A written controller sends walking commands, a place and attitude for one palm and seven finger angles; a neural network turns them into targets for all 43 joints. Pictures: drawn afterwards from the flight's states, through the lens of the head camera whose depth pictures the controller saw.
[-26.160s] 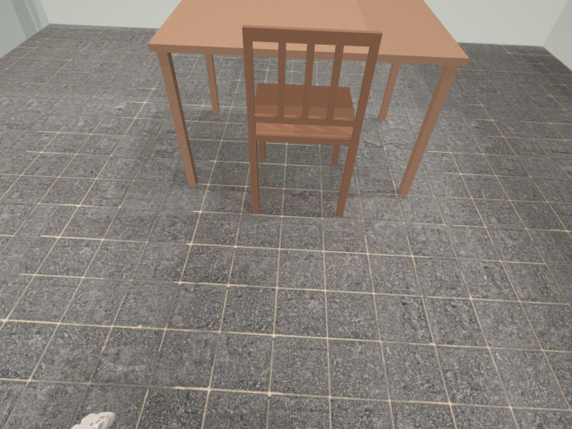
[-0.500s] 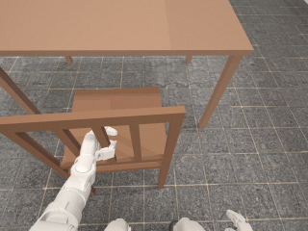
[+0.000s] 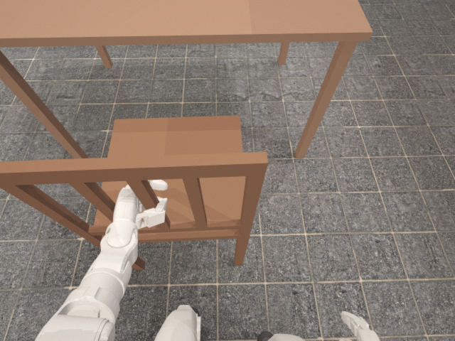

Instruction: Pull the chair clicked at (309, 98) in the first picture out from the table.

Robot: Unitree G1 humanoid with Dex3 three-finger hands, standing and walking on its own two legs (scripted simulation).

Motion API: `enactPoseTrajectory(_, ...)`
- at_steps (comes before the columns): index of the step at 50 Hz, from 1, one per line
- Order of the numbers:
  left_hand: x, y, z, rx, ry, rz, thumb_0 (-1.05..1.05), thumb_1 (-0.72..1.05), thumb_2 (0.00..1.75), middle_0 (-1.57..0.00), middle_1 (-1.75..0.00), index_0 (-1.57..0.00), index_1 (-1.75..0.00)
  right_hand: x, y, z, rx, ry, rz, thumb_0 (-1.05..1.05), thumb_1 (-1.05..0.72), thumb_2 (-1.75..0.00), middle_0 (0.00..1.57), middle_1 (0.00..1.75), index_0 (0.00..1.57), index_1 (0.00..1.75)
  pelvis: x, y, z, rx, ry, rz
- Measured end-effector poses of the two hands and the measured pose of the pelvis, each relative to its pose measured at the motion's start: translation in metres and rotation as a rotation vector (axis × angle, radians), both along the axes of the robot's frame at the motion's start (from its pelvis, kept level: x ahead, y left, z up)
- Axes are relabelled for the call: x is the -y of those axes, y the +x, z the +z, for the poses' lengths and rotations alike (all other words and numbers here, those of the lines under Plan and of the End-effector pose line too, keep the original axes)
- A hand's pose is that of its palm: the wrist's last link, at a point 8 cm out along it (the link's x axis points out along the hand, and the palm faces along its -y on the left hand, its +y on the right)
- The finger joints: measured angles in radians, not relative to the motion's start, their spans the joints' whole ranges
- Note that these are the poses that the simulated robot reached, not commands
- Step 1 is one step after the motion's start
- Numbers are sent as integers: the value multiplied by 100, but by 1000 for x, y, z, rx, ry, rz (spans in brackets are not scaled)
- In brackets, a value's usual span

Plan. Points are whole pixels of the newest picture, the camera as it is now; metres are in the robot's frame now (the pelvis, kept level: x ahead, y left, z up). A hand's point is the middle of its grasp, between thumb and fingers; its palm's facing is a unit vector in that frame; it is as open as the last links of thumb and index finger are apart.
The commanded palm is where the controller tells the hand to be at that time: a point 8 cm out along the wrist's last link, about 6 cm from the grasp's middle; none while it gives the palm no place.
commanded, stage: step backward, pulling the chair out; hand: left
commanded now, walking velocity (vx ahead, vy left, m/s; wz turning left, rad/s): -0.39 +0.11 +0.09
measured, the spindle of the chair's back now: (152, 205) +0.36 +0.18 -0.09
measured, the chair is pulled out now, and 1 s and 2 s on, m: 0.35 0.62 0.62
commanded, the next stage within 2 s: stop walking, hand still on the chair in 0.46 s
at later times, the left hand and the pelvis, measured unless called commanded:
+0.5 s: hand (155, 289) +0.20 +0.14 -0.07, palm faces +0.05 -0.98 -0.18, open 5.7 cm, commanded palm +0.18 +0.19 -0.07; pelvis -0.13 -0.01 +0.00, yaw +1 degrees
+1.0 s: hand out of the picture +0.08 +0.14 -0.07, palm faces +0.06 -0.99 -0.16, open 5.8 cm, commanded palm +0.06 +0.19 -0.05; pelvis -0.18 -0.01 +0.01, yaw +1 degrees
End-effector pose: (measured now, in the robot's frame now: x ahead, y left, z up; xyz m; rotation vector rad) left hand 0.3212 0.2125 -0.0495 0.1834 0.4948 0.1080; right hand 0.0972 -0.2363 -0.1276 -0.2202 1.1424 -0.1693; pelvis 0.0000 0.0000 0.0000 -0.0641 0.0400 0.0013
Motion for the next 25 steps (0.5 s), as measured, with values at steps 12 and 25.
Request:
enactPoseTrajectory(12,16,-58,0,5,-19,-47,5,61,75,-33,-128,-49,-145,37,-58,21,43,-151,-52,1,-90,-90,20,30,20,30,-10,-59,-2,0,43,39)
enactPoseTrajectory(25,18,-146,0,-4,-24,-4,7,61,78,-34,-127,-49,-145,10,-117,4,71,2,12,1,-90,-90,20,30,20,30,13,-132,-3,25,-8,9)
